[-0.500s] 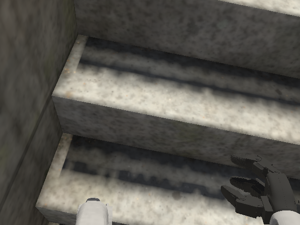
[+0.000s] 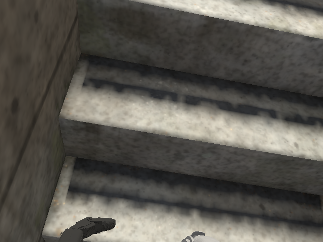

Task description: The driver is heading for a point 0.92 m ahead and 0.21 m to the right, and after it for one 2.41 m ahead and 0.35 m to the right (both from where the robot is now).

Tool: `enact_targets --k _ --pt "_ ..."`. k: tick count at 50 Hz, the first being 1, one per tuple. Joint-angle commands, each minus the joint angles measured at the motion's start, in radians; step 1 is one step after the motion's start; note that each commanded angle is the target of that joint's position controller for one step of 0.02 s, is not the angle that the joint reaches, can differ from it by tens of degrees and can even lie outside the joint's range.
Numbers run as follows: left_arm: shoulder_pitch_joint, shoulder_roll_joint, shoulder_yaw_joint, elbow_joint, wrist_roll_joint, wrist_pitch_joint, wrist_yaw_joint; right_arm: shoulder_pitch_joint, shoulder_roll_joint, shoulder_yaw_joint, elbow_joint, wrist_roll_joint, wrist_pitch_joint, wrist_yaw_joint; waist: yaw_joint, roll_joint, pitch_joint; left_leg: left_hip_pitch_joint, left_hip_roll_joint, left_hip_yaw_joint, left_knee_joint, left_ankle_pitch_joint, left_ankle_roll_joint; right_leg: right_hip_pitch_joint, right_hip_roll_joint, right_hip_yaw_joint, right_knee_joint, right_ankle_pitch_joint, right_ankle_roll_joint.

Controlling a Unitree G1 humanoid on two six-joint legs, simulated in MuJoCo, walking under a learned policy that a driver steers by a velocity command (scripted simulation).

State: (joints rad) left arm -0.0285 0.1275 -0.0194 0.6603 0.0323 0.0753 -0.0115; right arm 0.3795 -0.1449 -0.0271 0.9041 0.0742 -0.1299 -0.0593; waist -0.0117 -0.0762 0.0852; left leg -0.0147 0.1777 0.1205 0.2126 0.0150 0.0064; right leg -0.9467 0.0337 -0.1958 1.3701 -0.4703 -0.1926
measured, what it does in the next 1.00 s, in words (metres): climbs: left foot 0.21 m higher, then right foot 0.20 m higher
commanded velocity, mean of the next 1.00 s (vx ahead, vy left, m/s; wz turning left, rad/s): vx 0.50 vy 0.00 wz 0.00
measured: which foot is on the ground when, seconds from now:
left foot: down 0.00-0.00, up 0.02-0.48, down 0.50-0.98, up 1.00-1.00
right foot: down 0.00-0.54, up 0.56-0.92, down 0.94-1.00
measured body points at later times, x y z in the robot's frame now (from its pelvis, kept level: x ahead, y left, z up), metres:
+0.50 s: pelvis +0.23 -0.04 +0.18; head +0.31 -0.04 +0.62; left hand +0.14 +0.20 +0.05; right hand +0.47 -0.16 +0.06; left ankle +0.36 +0.06 -0.38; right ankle +0.12 -0.09 -0.58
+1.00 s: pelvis +0.47 -0.15 +0.41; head +0.54 -0.15 +0.85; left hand +0.73 +0.01 +0.33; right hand +0.48 -0.41 +0.27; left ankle +0.38 +0.05 -0.32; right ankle +0.59 -0.25 -0.18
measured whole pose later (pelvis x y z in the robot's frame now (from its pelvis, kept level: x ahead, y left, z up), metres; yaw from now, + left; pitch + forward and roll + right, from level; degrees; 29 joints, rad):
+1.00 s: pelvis +0.47 -0.15 +0.41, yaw -1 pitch +5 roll -1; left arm -0.03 0.08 -0.04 0.54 0.02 0.00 0.00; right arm 0.36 -0.22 -0.06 0.91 0.04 -0.15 -0.04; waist -0.03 0.04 0.07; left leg -0.16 0.19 0.05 0.43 0.08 0.04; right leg -1.00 0.00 -0.07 1.41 -0.51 -0.11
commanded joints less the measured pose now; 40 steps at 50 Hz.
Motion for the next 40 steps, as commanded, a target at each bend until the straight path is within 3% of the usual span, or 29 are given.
enact_targets --k 1,2,3,4,5,6,8,9,11,13,15,18,19,21,22,23,24,25,26,27,28,29,30,31,32,33,35,37,40 --pt "0.332 0.076 0.032 0.034 0.013 -0.039 0.028 0.059 -0.267 -0.06 -0.093 0.021 -0.052 0.028 0.15 0.376 -0.451 -0.078 0.087 -0.054 0.612 1.609 0.157 0.675 0.079 0.115 -0.397 0.064 -0.068" --pt "0.345 0.119 0.056 0.051 0.014 -0.016 0.051 0.021 -0.259 -0.059 -0.144 -0.017 -0.05 0.039 0.181 0.248 -0.433 -0.356 -0.041 -0.062 0.875 1.049 0.142 0.764 -0.048 0.467 -0.608 -0.196 -0.105" --pt "0.291 0.205 0.089 0.067 0.035 -0.01 0.071 -0.134 -0.149 -0.051 -0.196 -0.049 -0.033 0.053 0.198 -0.035 -0.373 -0.604 -0.269 -0.116 1.521 0.092 0.092 0.67 -0.244 0.924 -0.913 -0.366 -0.221" --pt "0.243 0.189 0.098 0.055 0.086 -0.038 0.055 -0.265 0.003 -0.031 -0.289 -0.109 -0.023 0.027 0.164 0.073 -0.323 -0.839 -0.303 -0.379 2.033 -0.037 0.115 0.616 -0.292 1.0 -0.964 -0.383 -0.186" --pt "0.251 0.186 0.094 0.111 0.09 -0.061 0.049 -0.337 0.103 0.008 -0.364 -0.119 -0.001 0.005 0.098 0.065 -0.202 -1.01 -0.285 -0.411 2.118 -0.048 0.144 0.545 -0.303 0.9 -0.943 -0.388 -0.113" --pt "0.291 0.137 0.075 0.202 0.071 -0.091 0.044 -0.34 0.165 0.041 -0.388 -0.112 0.023 -0.012 0.042 0.065 -0.012 -1.131 -0.262 -0.407 2.126 -0.105 0.151 0.411 -0.29 0.788 -0.944 -0.363 -0.063" --pt "0.308 0.046 0.041 0.268 0.048 -0.117 0.04 -0.144 0.119 0.04 -0.319 -0.105 0.045 -0.024 -0.051 0.138 0.043 -1.169 -0.272 -0.389 2.12 -0.21 0.136 0.385 -0.213 0.584 -0.981 -0.131 -0.017" --pt "0.26 0.063 0.042 0.257 0.029 -0.132 0.037 -0.085 0.087 0.034 -0.298 -0.106 0.058 -0.026 -0.099 0.157 0.047 -1.123 -0.255 -0.393 2.039 -0.163 0.12 0.355 -0.201 0.483 -0.994 -0.003 0.008" --pt "0.212 0.119 0.046 0.256 -0.005 -0.167 0.025 -0.154 0.038 0.03 -0.299 -0.076 0.075 -0.034 -0.104 0.128 0.068 -1.084 -0.266 -0.333 1.871 -0.148 0.099 0.311 -0.169 0.316 -1.058 0.135 0.014" --pt "0.362 0.16 0.053 0.325 -0.009 -0.205 0.02 -0.255 0.08 0.041 -0.305 -0.063 0.091 -0.056 -0.035 0.09 0.055 -1.259 -0.273 -0.257 2.082 -0.242 0.116 0.486 -0.208 0.311 -1.129 0.207 -0.016" --pt "0.457 0.166 0.061 0.349 -0.005 -0.205 0.022 -0.315 0.11 0.056 -0.317 -0.074 0.081 -0.057 -0.003 0.049 0.049 -1.455 -0.248 -0.259 2.196 -0.322 0.14 0.668 -0.22 0.323 -1.13 0.143 -0.02" --pt "0.493 0.153 0.063 0.328 0.0 -0.183 0.053 -0.429 0.083 0.063 -0.339 -0.102 0.063 -0.022 0.046 0.078 -0.03 -1.463 -0.164 -0.114 1.996 -0.315 0.121 0.814 -0.181 0.305 -1.147 0.181 -0.004" --pt "0.528 0.159 0.068 0.335 -0.015 -0.173 0.063 -0.493 0.099 0.082 -0.373 -0.116 0.072 -0.01 0.066 0.085 -0.05 -1.414 -0.123 -0.046 1.801 -0.301 0.118 0.833 -0.161 0.283 -1.194 0.253 0.021" --pt "0.61 0.171 0.08 0.356 -0.014 -0.159 0.094 -0.562 0.107 0.089 -0.413 -0.123 0.091 0.006 0.122 0.003 -0.101 -1.413 -0.096 0.018 1.694 -0.324 0.105 0.993 -0.176 0.296 -1.212 0.618 -0.014" --pt "0.632 0.211 0.097 0.363 -0.048 -0.143 0.109 -0.62 0.136 0.126 -0.447 -0.089 0.103 0.008 0.138 -0.039 -0.121 -1.19 -0.104 0.076 1.335 -0.54 0.124 0.959 -0.21 0.23 -1.372 0.844 -0.026" --pt "0.615 0.17 0.085 0.364 -0.045 -0.134 0.112 -0.566 0.148 0.125 -0.398 -0.05 0.105 0.002 0.105 -0.027 -0.178 -0.851 -0.195 0.151 1.147 -0.633 0.148 0.858 -0.18 0.15 -1.318 1.4 -0.017" --pt "0.641 0.22 0.087 0.332 -0.038 -0.16 0.117 -0.451 0.085 0.096 -0.33 -0.008 0.102 -0.007 0.075 -0.039 -0.317 -0.63 -0.33 0.212 1.061 -0.727 0.131 0.905 -0.243 0.183 -1.161 2.182 -0.012" --pt "0.539 0.285 0.095 0.322 -0.065 -0.184 0.103 -0.179 0.025 0.07 -0.243 0.002 0.102 -0.034 -0.086 -0.208 -0.479 -0.458 -0.294 0.082 0.983 -0.539 0.145 1.011 -0.286 0.172 -0.919 2.395 -0.005" --pt "0.435 0.354 0.116 0.276 -0.122 -0.207 0.066 0.036 -0.086 0.03 -0.16 -0.036 0.099 -0.053 -0.206 -0.198 -0.627 -0.218 -0.259 -0.134 0.842 -0.44 0.17 0.901 -0.243 0.14 -0.653 2.278 0.007" --pt "0.429 0.284 0.112 0.22 -0.124 -0.214 0.014 0.129 -0.223 -0.028 -0.11 -0.111 0.111 -0.073 -0.228 0.174 -0.684 -0.007 -0.013 -0.71 0.504 -0.658 0.33 0.575 -0.073 0.204 -0.226 1.768 0.074" --pt "0.328 0.241 0.117 0.222 -0.053 -0.231 -0.013 0.035 -0.256 -0.056 -0.093 -0.143 0.147 -0.103 -0.185 0.33 -0.661 -0.053 0.1 -1.159 0.069 -0.708 0.401 0.424 0.118 0.296 0.266 0.597 0.102" --pt "0.29 0.129 0.093 0.111 0.017 -0.218 -0.02 -0.06 -0.248 -0.068 -0.043 -0.131 0.138 -0.081 -0.086 0.177 -0.544 -0.148 0.121 -1.107 0.088 -0.881 0.362 0.269 0.11 0.434 0.567 0.527 0.094" --pt "0.234 0.067 0.081 0.069 0.043 -0.197 -0.014 -0.114 -0.197 -0.065 0.002 -0.1 0.129 -0.069 -0.015 0.046 -0.361 -0.261 0.112 -1.001 0.154 -1.034 0.317 0.15 0.09 0.412 0.661 0.529 0.079" --pt "0.214 0.01 0.056 0.044 0.042 -0.181 -0.003 -0.118 -0.094 -0.038 0.054 -0.102 0.113 -0.065 0.014 -0.039 -0.154 -0.413 0.097 -0.834 0.226 -0.955 0.274 0.026 0.09 0.412 0.681 0.533 0.058" --pt "0.199 -0.04 0.037 0.001 0.03 -0.161 0.02 -0.128 -0.022 -0.014 0.084 -0.126 0.086 -0.058 0.06 -0.03 -0.063 -0.456 0.065 -0.673 0.248 -0.771 0.231 -0.047 0.089 0.435 0.768 0.513 0.053" --pt "0.27 -0.04 0.032 0.016 0.021 -0.145 0.024 -0.14 -0.005 -0.005 0.085 -0.134 0.064 -0.057 0.085 -0.04 -0.055 -0.432 0.044 -0.542 0.234 -0.605 0.198 -0.077 0.099 0.434 0.802 0.472 0.065" --pt "0.244 -0.061 0.019 -0.026 0.004 -0.121 0.02 -0.082 -0.06 -0.006 0.108 -0.123 0.007 -0.026 0.066 0.072 -0.006 -0.317 0.041 -0.342 0.182 -0.328 0.176 -0.262 0.073 0.446 0.92 0.342 0.051" --pt "0.157 -0.072 0.011 -0.076 -0.011 -0.096 0.017 -0.021 -0.071 -0.001 0.124 -0.104 -0.028 -0.011 0.059 0.104 0.037 -0.281 0.046 -0.237 0.104 -0.271 0.166 -0.402 0.046 0.421 0.967 0.209 0.043" --pt "-0.007 -0.061 0.001 -0.194 -0.041 -0.099 0.051 0.02 -0.115 -0.002 0.1 -0.097 -0.05 0.012 0.068 0.189 0.074 -0.314 0.053 -0.145 -0.02 -0.392 0.155 -0.526 0.018 0.352 0.98 0.021 0.034"
Next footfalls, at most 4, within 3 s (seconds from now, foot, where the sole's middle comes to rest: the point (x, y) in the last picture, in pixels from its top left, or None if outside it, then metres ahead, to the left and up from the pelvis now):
0.50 left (125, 207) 0.40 0.07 -0.41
0.94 right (248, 112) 0.63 -0.26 -0.21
1.48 left None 0.84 -0.14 0.00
1.90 right None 1.08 -0.36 0.20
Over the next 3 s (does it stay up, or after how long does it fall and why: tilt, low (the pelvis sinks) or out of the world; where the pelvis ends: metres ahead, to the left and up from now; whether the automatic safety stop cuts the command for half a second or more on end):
stays up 1.62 -0.27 1.17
